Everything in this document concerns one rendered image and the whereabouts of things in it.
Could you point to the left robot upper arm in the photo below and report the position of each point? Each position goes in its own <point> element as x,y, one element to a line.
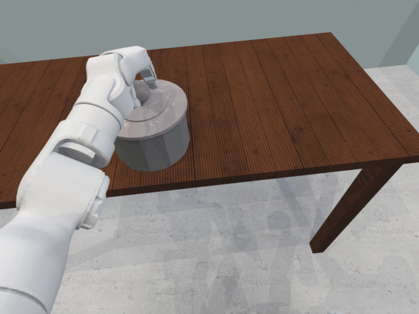
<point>64,196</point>

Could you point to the pot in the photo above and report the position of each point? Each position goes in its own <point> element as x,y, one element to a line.
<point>156,153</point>

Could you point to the lid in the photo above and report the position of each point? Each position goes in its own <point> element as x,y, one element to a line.
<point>164,109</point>

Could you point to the knob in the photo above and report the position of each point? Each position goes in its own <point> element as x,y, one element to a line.
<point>142,90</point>

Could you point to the table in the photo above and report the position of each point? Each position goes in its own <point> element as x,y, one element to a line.
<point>256,110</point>

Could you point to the left robot hand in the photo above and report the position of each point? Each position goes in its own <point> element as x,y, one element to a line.
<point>143,65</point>

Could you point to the left robot forearm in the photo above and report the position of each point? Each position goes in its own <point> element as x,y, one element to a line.
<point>89,132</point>

